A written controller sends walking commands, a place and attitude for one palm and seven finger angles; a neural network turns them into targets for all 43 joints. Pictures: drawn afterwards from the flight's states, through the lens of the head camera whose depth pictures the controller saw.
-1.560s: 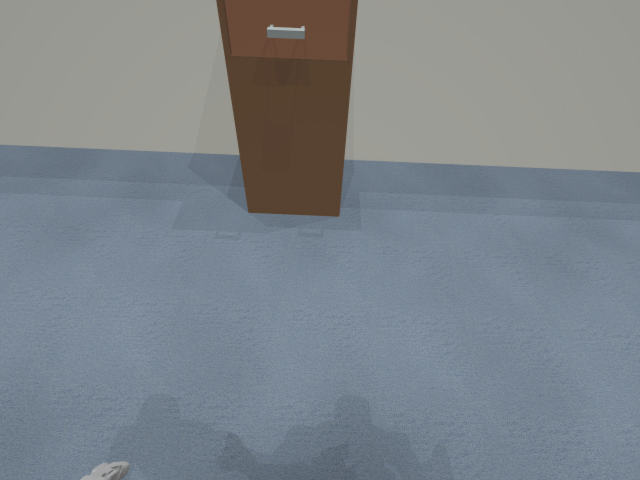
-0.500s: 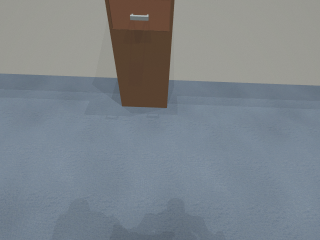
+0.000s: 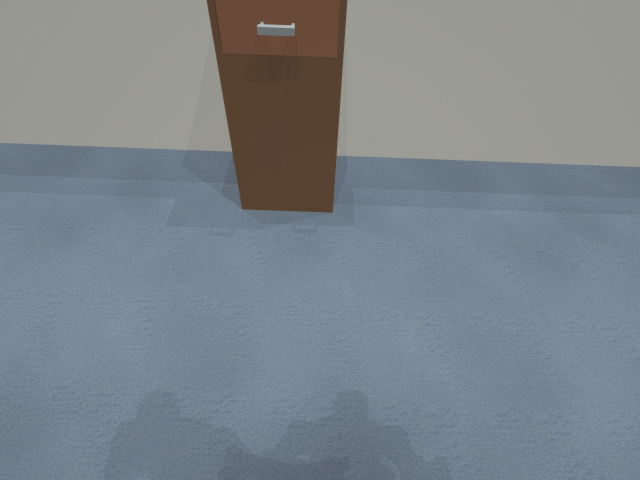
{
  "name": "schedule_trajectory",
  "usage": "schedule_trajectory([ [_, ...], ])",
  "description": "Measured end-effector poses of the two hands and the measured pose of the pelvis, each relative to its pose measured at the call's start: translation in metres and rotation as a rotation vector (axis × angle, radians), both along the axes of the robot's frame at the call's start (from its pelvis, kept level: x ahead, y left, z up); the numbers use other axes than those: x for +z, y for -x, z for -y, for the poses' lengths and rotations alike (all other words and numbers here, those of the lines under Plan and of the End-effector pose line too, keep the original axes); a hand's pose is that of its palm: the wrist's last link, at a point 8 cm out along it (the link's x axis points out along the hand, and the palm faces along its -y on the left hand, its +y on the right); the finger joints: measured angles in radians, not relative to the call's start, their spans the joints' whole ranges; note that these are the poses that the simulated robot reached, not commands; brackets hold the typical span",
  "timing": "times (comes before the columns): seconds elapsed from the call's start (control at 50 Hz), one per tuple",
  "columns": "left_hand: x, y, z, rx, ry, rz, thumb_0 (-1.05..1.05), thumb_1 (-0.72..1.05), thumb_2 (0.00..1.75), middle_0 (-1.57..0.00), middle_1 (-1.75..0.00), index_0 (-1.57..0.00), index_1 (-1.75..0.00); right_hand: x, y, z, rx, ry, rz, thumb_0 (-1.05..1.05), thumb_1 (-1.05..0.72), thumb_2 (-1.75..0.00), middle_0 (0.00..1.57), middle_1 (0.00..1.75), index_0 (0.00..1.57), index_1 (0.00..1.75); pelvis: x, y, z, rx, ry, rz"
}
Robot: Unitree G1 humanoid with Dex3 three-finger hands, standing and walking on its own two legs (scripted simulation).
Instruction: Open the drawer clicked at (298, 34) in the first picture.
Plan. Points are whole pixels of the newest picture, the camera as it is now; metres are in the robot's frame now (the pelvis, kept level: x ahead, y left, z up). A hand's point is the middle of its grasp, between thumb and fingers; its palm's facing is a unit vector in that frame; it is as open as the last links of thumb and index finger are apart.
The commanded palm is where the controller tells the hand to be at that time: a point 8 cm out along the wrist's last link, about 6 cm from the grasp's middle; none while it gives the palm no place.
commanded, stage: walk to a spot facing it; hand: left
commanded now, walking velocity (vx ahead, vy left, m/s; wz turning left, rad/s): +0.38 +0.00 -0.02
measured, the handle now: (276, 27) +1.32 +0.21 +0.03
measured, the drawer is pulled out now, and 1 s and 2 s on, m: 0.00 0.00 0.00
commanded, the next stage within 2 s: take the last steps up to it in 1.04 s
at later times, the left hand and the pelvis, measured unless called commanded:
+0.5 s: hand out of the picture +0.15 +0.20 -0.19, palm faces -0.06 -0.99 -0.13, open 7.4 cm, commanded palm none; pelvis +0.12 +0.02 -0.01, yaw -2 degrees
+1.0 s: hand (239, 356) +0.35 +0.17 -0.19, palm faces +0.06 -0.98 -0.18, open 7.2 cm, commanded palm none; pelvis +0.34 -0.02 -0.01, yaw +1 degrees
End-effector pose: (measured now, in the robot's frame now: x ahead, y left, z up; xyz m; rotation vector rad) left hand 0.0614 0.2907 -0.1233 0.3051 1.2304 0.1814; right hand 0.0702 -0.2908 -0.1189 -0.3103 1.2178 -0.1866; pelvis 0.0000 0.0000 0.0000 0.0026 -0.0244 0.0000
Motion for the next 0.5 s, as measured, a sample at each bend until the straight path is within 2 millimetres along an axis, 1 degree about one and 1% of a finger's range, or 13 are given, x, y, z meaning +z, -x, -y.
schedule_trajectory([
  [0.06, -0.002, -0.001, 0.003, 0.006, 0.001, 0.002, 0.0, 0.91, 0.9, -0.2, -0.3, -0.2, -0.3, -0.002, -0.001, -0.003, -0.001, -0.005, -0.001, 0.01, -0.9, -0.9, 0.2, 0.3, 0.21, 0.3, -0.001, -0.003, 0.0, -0.002, 0.001, -0.002],
  [0.14, -0.012, 0.005, 0.014, 0.021, 0.042, -0.025, 0.0, 0.91, 0.9, -0.2, -0.3, -0.2, -0.29, -0.011, 0.005, -0.017, -0.011, -0.036, -0.029, 0.01, -0.9, -0.9, 0.2, 0.3, 0.2, 0.3, -0.005, -0.016, -0.002, -0.007, 0.005, -0.007],
  [0.2, -0.024, 0.014, 0.023, 0.049, 0.088, -0.06, 0.0, 0.91, 0.9, -0.2, -0.3, -0.2, -0.29, -0.019, 0.012, -0.032, -0.023, -0.058, -0.071, 0.01, -0.9, -0.9, 0.2, 0.3, 0.2, 0.3, -0.009, -0.029, -0.006, -0.003, 0.018, -0.016],
  [0.28, -0.042, 0.028, 0.029, 0.091, 0.149, -0.137, 0.0, 0.91, 0.9, -0.2, -0.3, -0.2, -0.29, -0.025, 0.018, -0.056, -0.057, -0.075, -0.123, 0.01, -0.9, -0.9, 0.2, 0.3, 0.2, 0.3, -0.015, -0.052, -0.018, -0.004, 0.024, -0.019],
  [0.32, -0.047, 0.03, 0.031, 0.086, 0.169, -0.196, 0.0, 0.91, 0.9, -0.2, -0.3, -0.2, -0.29, -0.027, 0.022, -0.068, -0.091, -0.086, -0.129, 0.01, -0.9, -0.9, 0.2, 0.3, 0.2, 0.3, -0.017, -0.064, -0.023, -0.027, 0.013, -0.023],
  [0.34, -0.048, 0.027, 0.033, 0.075, 0.174, -0.224, 0.0, 0.91, 0.9, -0.2, -0.3, -0.2, -0.29, -0.027, 0.026, -0.074, -0.114, -0.091, -0.132, 0.01, -0.9, -0.9, 0.2, 0.3, 0.2, 0.3, -0.017, -0.07, -0.024, -0.037, 0.013, -0.024],
  [0.38, -0.046, 0.012, 0.034, 0.053, 0.18, -0.249, 0.0, 0.91, 0.9, -0.2, -0.3, -0.2, -0.29, -0.024, 0.038, -0.086, -0.159, -0.101, -0.161, 0.01, -0.9, -0.9, 0.2, 0.3, 0.2, 0.3, -0.014, -0.082, -0.025, -0.04, 0.017, -0.025],
  [0.42, -0.043, -0.014, 0.036, 0.038, 0.185, -0.232, 0.01, 0.91, 0.9, -0.2, -0.3, -0.2, -0.29, -0.02, 0.054, -0.097, -0.196, -0.117, -0.226, 0.0, -0.9, -0.9, 0.2, 0.3, 0.2, 0.3, -0.011, -0.095, -0.024, -0.034, 0.02, -0.025],
  [0.46, -0.041, -0.048, 0.039, 0.024, 0.189, -0.191, 0.01, 0.91, 0.9, -0.2, -0.3, -0.2, -0.29, -0.015, 0.069, -0.106, -0.228, -0.134, -0.307, 0.0, -0.9, -0.9, 0.2, 0.3, 0.2, 0.3, -0.009, -0.108, -0.022, -0.032, 0.022, -0.027],
  [0.5, -0.039, -0.088, 0.043, 0.004, 0.192, -0.139, 0.01, 0.91, 0.9, -0.19, -0.3, -0.2, -0.29, -0.01, 0.08, -0.113, -0.258, -0.151, -0.388, 0.0, -0.9, -0.9, 0.2, 0.3, 0.2, 0.3, -0.009, -0.123, -0.019, -0.034, 0.021, -0.03],
])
